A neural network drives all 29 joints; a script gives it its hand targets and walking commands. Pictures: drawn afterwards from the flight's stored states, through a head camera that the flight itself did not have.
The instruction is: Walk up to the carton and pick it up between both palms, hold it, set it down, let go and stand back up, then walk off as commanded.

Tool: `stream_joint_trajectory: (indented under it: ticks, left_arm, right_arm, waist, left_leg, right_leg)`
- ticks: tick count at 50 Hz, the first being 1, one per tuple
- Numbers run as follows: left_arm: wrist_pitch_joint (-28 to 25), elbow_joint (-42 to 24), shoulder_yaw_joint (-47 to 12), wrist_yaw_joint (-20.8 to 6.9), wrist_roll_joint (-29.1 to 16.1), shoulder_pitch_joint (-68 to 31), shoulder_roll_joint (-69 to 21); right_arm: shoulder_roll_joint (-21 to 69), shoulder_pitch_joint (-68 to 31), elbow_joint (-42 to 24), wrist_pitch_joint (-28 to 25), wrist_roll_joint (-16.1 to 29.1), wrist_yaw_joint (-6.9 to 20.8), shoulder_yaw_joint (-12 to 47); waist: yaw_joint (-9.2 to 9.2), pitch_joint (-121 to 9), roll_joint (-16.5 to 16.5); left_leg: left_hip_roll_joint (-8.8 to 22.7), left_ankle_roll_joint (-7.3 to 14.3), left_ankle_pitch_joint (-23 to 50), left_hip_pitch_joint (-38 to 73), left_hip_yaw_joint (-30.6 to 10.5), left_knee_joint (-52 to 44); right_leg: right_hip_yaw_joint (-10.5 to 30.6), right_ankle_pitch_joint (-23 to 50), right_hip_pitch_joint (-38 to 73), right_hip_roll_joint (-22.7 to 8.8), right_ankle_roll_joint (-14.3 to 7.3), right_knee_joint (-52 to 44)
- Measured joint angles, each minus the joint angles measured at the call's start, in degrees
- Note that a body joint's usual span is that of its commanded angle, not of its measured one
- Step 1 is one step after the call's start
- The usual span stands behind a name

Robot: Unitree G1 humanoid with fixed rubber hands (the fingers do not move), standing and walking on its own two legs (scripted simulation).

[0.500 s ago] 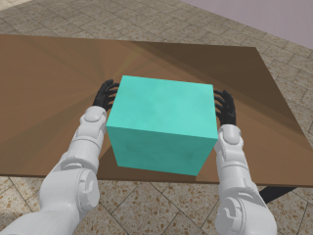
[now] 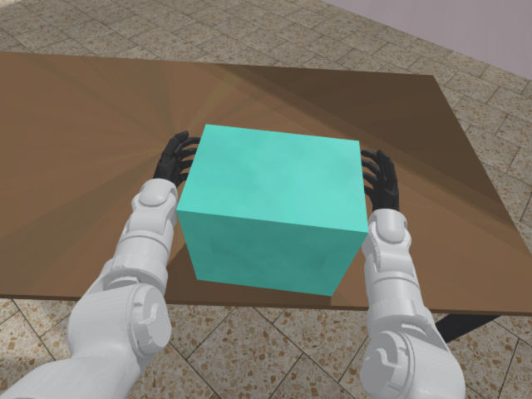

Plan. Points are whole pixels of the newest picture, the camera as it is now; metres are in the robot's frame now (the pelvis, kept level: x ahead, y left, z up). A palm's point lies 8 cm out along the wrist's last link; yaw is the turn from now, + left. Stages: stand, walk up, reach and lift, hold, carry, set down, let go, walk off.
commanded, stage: set down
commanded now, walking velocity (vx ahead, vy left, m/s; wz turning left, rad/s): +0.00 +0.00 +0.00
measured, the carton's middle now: (272, 215) +0.40 -0.03 +0.02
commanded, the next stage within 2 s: none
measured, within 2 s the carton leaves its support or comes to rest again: neither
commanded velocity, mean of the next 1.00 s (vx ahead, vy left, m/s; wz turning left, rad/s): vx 0.00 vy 0.00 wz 0.00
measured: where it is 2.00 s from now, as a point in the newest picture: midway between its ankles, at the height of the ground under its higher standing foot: outside the picture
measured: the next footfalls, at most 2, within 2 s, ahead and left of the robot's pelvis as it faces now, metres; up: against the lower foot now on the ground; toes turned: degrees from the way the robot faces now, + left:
none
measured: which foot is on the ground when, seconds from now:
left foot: down 0.00-1.00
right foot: down 0.00-1.00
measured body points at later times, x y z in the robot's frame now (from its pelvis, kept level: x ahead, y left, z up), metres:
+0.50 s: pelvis +0.00 +0.00 +0.00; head +0.05 +0.01 +0.45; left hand +0.45 +0.13 +0.08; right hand +0.39 -0.20 +0.08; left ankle -0.02 +0.11 -0.75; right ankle +0.00 -0.13 -0.75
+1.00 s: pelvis +0.00 +0.00 -0.02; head +0.05 +0.00 +0.43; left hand +0.46 +0.15 +0.05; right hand +0.41 -0.24 +0.04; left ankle -0.02 +0.11 -0.75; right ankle +0.00 -0.13 -0.75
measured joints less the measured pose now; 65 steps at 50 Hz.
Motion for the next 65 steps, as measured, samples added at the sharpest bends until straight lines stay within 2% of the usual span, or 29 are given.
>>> stream_joint_trajectory:
  ticks: [6, 17, 30, 34, 37, 40, 42, 47, 50, 51, 54, 59, 65]
  left_arm:
    - [-0.25, -1.51, 0.95, -0.52, 0.85, 0.52, -0.89]
    - [-0.86, -4.11, 2.35, -1.67, 2.40, 1.74, -1.76]
    - [-0.73, -7.17, 4.30, -2.63, 4.14, 1.73, -3.17]
    - [-0.81, -7.39, 2.45, -1.49, 3.89, 2.36, -3.02]
    - [-1.46, -4.31, -4.03, 1.97, -0.73, 2.84, -0.82]
    - [-3.42, 3.10, -12.96, 6.21, -9.32, 1.82, 2.75]
    - [-5.48, 8.66, -17.43, 7.77, -15.10, 0.36, 4.61]
    - [-10.74, 18.79, -25.08, 7.36, -25.52, -3.81, 8.31]
    - [-12.50, 21.62, -28.24, 6.38, -29.14, -6.14, 9.78]
    - [-12.83, 22.49, -29.12, 5.88, -30.28, -6.86, 10.22]
    - [-13.69, 23.94, -31.90, 4.48, -33.51, -8.04, 11.53]
    - [-14.51, 23.33, -35.12, 3.51, -35.79, -7.67, 13.85]
    - [-15.05, 24.37, -37.11, 2.98, -38.45, -9.44, 16.06]
  right_arm:
    - [0.25, 0.85, -1.13, -0.95, 0.04, 0.32, -0.26]
    - [1.24, 1.60, -2.33, -2.52, -1.50, 0.78, -1.00]
    - [1.41, 2.04, -4.18, -2.80, -1.64, 1.31, -1.06]
    - [0.78, 2.31, -3.12, -3.22, -0.96, 1.35, -0.55]
    - [-3.00, 2.05, 2.74, -3.56, 4.63, -0.44, 5.03]
    - [-7.64, 0.63, 11.19, -3.63, 13.25, -2.60, 12.78]
    - [-10.06, -0.33, 15.16, -3.83, 19.12, -3.63, 17.77]
    - [-14.71, -4.30, 20.83, -6.07, 30.36, -4.78, 26.80]
    - [-17.74, -7.23, 23.80, -6.71, 35.52, -4.40, 31.46]
    - [-18.53, -7.97, 24.40, -6.68, 36.86, -4.39, 32.51]
    - [-20.13, -8.98, 24.58, -6.24, 39.91, -4.35, 34.68]
    - [-20.82, -9.19, 23.96, -5.82, 41.55, -3.98, 35.03]
    - [-21.27, -9.95, 22.31, -4.00, 41.48, -3.64, 34.24]
  waist:
    - [0.33, 0.80, -0.03]
    - [-0.36, 1.47, -0.04]
    - [0.31, 3.31, -1.31]
    - [0.39, 2.57, -1.48]
    - [0.82, 1.39, -0.98]
    - [0.89, -2.41, 0.25]
    - [1.26, -5.63, 1.19]
    - [1.62, -10.39, 2.89]
    - [2.37, -10.80, 2.82]
    - [2.39, -10.82, 2.77]
    - [2.27, -10.72, 2.19]
    - [1.12, -11.37, 1.56]
    - [0.07, -12.56, 1.26]
  left_leg:
    - [0.02, -0.01, -0.14, 0.81, 0.14, -0.20]
    - [0.03, -0.06, -0.41, 1.18, -0.16, -0.04]
    - [0.06, 0.08, -0.47, 2.06, 0.59, -0.22]
    - [0.12, 0.13, -0.86, 1.18, 0.85, 0.42]
    - [0.55, 0.13, -1.74, -0.41, 1.43, 1.90]
    - [1.21, 0.09, -3.04, -5.47, 1.80, 4.89]
    - [1.69, 0.03, -4.00, -9.70, 2.11, 7.22]
    - [2.15, -0.10, -5.82, -17.68, 1.53, 12.42]
    - [2.11, -0.17, -6.17, -20.21, 1.06, 14.26]
    - [2.04, -0.21, -6.09, -20.96, 0.78, 14.64]
    - [1.75, -0.35, -5.43, -22.56, 0.25, 14.93]
    - [1.67, -1.00, -4.07, -25.68, -0.73, 15.21]
    - [1.61, -1.36, -3.35, -29.29, -1.41, 16.60]
  right_leg:
    - [-0.08, -0.24, 0.70, -0.04, -0.01, -0.01]
    - [-0.78, -0.60, 1.35, -0.13, -0.02, -0.01]
    - [-0.42, -0.85, 1.67, -0.21, 0.04, 0.52]
    - [-0.27, -0.98, 0.85, -0.19, 0.09, 0.84]
    - [0.25, -1.03, -0.48, 0.18, 0.11, 1.20]
    - [0.66, -1.19, -5.00, 0.72, 0.05, 2.53]
    - [1.07, -1.52, -9.11, 1.11, 0.00, 4.12]
    - [1.49, -3.01, -17.32, 1.60, -0.09, 9.27]
    - [1.60, -3.39, -20.26, 1.70, -0.65, 11.73]
    - [1.53, -2.91, -21.05, 1.71, -1.39, 12.29]
    - [1.21, -3.62, -22.75, 1.42, -0.85, 13.31]
    - [0.38, -2.96, -25.75, 1.36, -1.18, 14.04]
    - [-0.11, -2.68, -29.43, 1.32, -1.68, 15.96]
